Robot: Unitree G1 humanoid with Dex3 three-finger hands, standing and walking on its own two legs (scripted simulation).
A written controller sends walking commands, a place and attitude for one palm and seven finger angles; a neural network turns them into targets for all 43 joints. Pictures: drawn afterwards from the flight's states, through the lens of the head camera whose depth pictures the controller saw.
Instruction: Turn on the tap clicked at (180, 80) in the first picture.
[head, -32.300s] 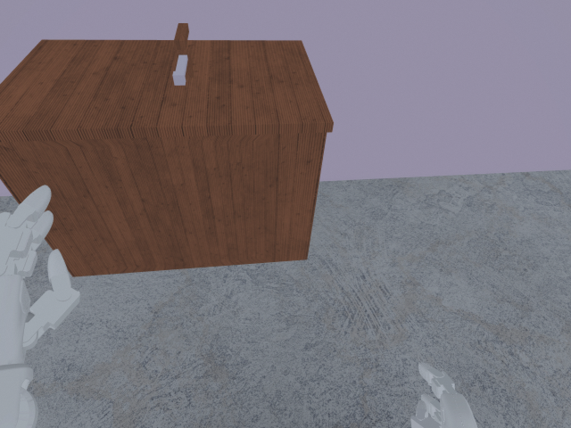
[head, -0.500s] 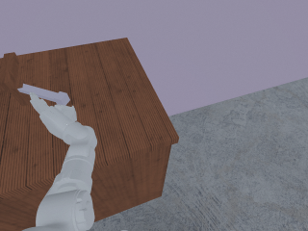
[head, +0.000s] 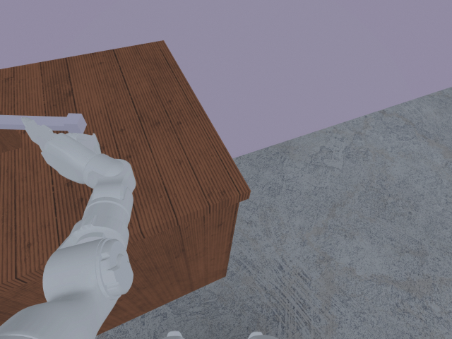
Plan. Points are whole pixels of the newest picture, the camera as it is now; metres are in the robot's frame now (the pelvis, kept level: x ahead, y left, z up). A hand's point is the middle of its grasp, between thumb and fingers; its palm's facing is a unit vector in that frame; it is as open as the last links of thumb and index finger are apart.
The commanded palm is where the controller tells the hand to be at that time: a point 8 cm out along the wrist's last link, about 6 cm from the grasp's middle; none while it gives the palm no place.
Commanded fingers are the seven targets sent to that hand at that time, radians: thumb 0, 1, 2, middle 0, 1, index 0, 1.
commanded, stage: push the lever round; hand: left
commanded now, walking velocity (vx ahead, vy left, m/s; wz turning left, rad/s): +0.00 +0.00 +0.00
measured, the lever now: (75, 124) +0.50 +0.26 +0.09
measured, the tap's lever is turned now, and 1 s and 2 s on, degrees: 66 77 77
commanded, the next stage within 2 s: lift the hand up off the lever in 0.14 s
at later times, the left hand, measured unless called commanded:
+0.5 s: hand (97, 128) +0.50 +0.22 +0.08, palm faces +0.84 -0.54 -0.11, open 7.8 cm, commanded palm +0.43 +0.22 +0.09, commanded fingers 0.00 0.90 0.90 -0.15 -0.15 -0.15 -0.15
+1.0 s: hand (95, 127) +0.48 +0.21 +0.10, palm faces +0.83 -0.54 -0.11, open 7.8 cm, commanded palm +0.42 +0.22 +0.11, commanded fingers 0.00 0.90 0.90 -0.15 -0.15 -0.15 -0.15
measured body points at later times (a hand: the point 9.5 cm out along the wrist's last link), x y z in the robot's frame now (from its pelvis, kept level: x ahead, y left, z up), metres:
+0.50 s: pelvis +0.02 +0.00 +0.00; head +0.09 +0.00 +0.45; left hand +0.45 +0.24 +0.09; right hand +0.03 -0.25 -0.13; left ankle +0.02 +0.12 -0.69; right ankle +0.00 -0.09 -0.69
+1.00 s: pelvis +0.03 -0.01 +0.01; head +0.07 -0.01 +0.46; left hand +0.43 +0.23 +0.11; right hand +0.08 -0.26 -0.12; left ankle +0.02 +0.12 -0.69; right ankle +0.00 -0.09 -0.69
